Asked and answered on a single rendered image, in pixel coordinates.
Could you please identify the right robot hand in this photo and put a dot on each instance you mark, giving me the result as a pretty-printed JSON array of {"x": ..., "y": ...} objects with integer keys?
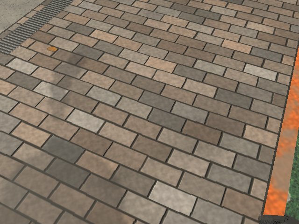
[{"x": 275, "y": 219}]

